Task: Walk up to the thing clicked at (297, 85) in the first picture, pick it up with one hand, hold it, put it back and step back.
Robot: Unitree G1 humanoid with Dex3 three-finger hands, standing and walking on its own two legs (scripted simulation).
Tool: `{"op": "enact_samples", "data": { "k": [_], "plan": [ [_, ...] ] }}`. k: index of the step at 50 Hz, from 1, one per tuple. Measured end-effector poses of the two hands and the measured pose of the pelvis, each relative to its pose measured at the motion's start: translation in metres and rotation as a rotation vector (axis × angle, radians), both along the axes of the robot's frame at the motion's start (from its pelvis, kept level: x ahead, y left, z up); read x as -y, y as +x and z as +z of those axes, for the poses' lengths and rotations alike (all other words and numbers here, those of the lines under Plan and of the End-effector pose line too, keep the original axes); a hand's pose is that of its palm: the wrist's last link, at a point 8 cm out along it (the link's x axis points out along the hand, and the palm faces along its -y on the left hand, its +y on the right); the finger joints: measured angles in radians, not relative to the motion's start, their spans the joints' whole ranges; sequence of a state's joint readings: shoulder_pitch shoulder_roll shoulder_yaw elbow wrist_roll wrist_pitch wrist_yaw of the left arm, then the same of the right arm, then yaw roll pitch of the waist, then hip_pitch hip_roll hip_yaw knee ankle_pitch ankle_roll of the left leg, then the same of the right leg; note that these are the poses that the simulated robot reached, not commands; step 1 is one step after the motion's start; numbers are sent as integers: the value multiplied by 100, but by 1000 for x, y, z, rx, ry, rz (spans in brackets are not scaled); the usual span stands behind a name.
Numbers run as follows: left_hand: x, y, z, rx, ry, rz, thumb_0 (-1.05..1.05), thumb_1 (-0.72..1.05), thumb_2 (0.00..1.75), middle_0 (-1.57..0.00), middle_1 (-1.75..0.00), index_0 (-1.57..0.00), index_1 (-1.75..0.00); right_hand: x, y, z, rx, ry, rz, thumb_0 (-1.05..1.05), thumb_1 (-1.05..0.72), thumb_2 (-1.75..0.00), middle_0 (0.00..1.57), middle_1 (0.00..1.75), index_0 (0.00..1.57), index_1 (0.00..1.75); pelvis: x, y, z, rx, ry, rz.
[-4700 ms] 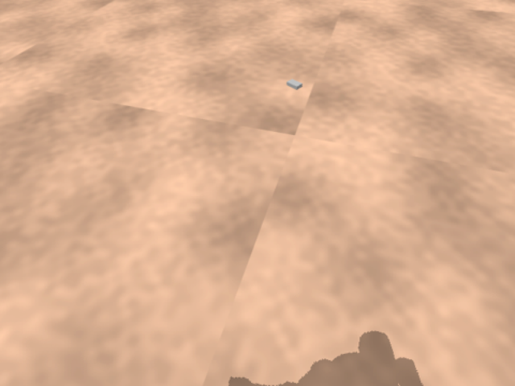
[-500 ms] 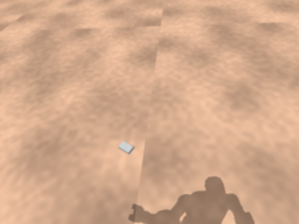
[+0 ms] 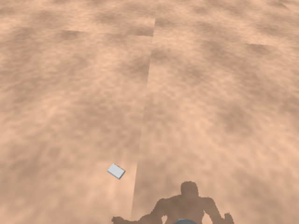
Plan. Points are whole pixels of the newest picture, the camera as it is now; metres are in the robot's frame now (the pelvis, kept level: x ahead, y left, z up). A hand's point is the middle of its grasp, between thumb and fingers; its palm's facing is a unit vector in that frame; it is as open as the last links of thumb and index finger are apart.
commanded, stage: walk up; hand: left
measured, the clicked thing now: (116, 171) +0.61 +0.20 -0.75
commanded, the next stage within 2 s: stand in 1.82 s
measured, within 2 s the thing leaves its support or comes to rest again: neither
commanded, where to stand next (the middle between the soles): +0.22 -0.02 m, yaw -1 degrees
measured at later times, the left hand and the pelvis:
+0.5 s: hand (69, 209) +0.22 +0.25 -0.14, palm faces -0.04 -0.91 -0.41, open 7.4 cm; pelvis +0.13 -0.02 -0.01, yaw -1 degrees
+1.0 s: hand (70, 208) +0.22 +0.25 -0.15, palm faces +0.01 -0.94 -0.34, open 7.4 cm; pelvis +0.17 -0.01 +0.01, yaw +1 degrees
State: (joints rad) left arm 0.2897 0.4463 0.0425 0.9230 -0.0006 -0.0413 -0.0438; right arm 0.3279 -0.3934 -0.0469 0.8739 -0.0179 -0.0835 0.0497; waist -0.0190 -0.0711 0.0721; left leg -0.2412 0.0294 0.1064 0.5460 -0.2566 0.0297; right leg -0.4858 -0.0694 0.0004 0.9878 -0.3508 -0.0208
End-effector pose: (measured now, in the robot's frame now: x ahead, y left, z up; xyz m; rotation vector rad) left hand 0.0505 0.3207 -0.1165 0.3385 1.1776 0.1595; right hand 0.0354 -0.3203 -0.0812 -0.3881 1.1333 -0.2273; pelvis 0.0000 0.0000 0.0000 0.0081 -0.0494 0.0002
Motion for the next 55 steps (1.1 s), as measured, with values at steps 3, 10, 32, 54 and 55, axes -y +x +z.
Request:
{"op": "enact_samples", "data": {
  "k": [3,10,32,54,55],
  "plan": [
    [5,29,6,2,-7,-24,0,90,90,-20,-30,-20,-30,1,6,-2,-27,11,-17,0,-90,-90,21,30,21,30,1,19,3,-2,4,-7],
    [24,104,18,43,35,-61,0,90,90,-20,-30,-20,-30,19,37,-27,-80,53,-51,0,-90,-90,21,31,21,30,18,71,-5,-9,16,-15],
    [19,174,-12,17,23,35,0,90,90,-20,-30,-20,-30,-3,185,-39,-39,32,3,0,-90,-90,20,30,20,30,7,146,-17,-2,-16,-7],
    [26,173,8,-63,7,99,0,90,90,-20,-30,-20,-30,-22,257,-23,-5,98,43,0,-90,-90,20,30,20,30,10,167,10,-7,-16,14],
    [27,175,9,-60,6,98,0,90,90,-20,-30,-20,-30,-22,256,-23,-8,98,40,0,-90,-90,20,30,20,30,10,167,11,-7,-16,14]
  ]
}}
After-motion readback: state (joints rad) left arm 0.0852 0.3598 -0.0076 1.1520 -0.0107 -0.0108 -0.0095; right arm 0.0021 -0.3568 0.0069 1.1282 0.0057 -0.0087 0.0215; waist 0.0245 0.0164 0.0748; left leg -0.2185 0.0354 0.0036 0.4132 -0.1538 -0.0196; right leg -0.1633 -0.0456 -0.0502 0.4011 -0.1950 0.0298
